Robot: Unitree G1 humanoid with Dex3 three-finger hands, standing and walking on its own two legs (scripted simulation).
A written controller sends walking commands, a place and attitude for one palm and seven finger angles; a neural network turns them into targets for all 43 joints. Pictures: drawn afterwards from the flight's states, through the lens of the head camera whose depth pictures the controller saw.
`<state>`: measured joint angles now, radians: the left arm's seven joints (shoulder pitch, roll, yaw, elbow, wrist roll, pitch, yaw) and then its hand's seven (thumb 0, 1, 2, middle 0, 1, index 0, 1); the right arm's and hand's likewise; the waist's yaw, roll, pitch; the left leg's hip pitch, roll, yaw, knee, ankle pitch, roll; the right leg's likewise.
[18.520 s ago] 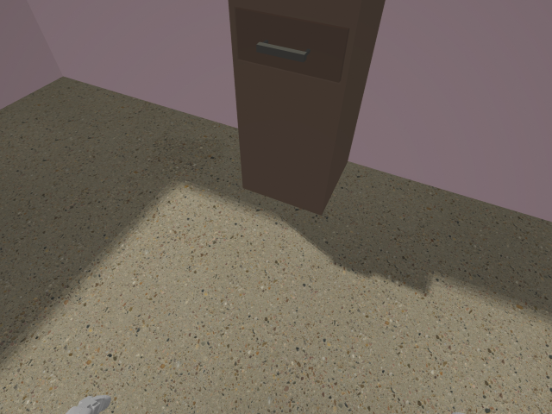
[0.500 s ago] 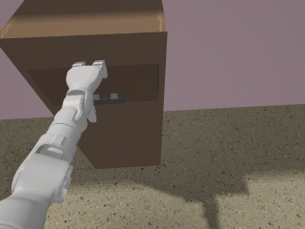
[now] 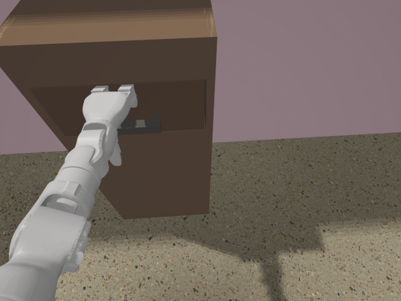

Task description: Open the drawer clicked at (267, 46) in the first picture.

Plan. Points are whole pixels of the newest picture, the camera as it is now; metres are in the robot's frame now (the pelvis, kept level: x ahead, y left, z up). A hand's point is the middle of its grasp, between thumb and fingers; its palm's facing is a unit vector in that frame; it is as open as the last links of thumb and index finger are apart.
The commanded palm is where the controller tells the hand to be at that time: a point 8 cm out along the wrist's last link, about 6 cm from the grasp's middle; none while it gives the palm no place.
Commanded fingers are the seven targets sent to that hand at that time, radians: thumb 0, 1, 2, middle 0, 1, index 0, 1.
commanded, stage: lower the fingers behind the handle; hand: left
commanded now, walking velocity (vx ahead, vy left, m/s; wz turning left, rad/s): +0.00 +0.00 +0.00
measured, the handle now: (126, 120) +0.53 +0.17 +0.02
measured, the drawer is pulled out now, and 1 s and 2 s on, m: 0.00 0.00 0.00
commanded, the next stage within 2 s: close the thumb around the handle in 1.40 s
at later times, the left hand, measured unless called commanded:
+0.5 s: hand (119, 135) +0.47 +0.17 +0.03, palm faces -0.08 -0.03 -1.00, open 13.8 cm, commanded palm +0.46 +0.18 +0.08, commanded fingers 0.00 -0.50 0.30 -0.30 -1.20 -0.30 -1.20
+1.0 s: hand (121, 144) +0.47 +0.18 +0.00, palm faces -0.05 -0.04 -1.00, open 13.8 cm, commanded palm +0.45 +0.18 +0.05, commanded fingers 0.00 -0.50 0.30 -0.30 -1.20 -0.30 -1.20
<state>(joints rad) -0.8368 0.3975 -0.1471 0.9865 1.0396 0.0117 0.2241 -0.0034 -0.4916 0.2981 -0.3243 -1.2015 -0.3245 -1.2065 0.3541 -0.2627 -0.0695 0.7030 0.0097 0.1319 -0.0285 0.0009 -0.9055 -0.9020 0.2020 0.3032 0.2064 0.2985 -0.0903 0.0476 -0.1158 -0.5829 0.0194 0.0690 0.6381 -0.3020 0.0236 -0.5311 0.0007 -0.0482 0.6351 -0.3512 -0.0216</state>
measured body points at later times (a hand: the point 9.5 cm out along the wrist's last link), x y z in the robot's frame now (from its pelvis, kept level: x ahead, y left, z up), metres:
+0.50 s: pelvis +0.00 +0.00 -0.01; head +0.08 -0.02 +0.44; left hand +0.47 +0.17 +0.08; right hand +0.03 -0.28 -0.14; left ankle +0.00 +0.11 -0.72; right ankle -0.03 -0.11 -0.72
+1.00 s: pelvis +0.00 +0.00 -0.02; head +0.08 +0.00 +0.43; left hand +0.46 +0.18 +0.05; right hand +0.01 -0.27 -0.15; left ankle +0.00 +0.11 -0.72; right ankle -0.03 -0.11 -0.72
